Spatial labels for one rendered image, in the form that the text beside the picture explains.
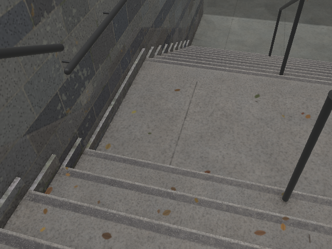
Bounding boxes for stairs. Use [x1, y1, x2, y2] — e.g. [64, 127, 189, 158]
[153, 46, 332, 82]
[0, 148, 332, 249]

